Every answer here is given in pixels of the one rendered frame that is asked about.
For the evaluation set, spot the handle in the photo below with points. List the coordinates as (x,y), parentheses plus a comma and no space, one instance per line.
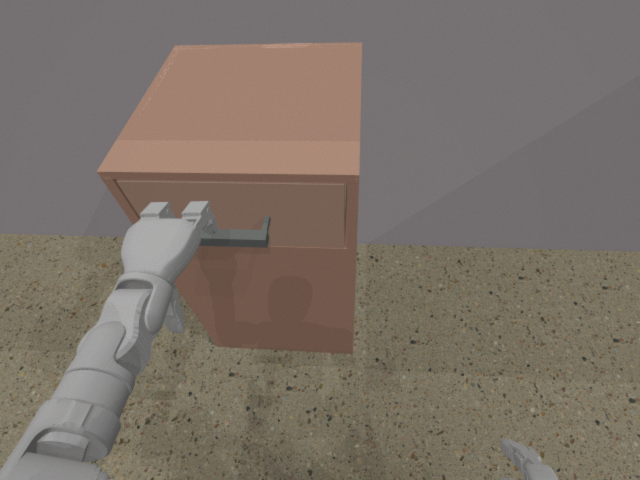
(238,237)

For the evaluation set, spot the left robot forearm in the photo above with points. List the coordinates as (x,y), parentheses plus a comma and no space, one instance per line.
(81,420)

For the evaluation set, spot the right robot hand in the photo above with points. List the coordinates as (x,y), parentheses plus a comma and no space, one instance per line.
(527,461)

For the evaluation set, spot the left robot hand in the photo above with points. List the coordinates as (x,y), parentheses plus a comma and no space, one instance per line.
(163,245)

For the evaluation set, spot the cabinet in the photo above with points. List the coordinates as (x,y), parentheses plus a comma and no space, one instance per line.
(264,113)

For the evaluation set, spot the robot left upper arm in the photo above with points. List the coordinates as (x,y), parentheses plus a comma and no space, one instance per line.
(34,466)

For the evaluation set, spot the drawer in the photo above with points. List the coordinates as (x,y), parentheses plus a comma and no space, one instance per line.
(301,213)

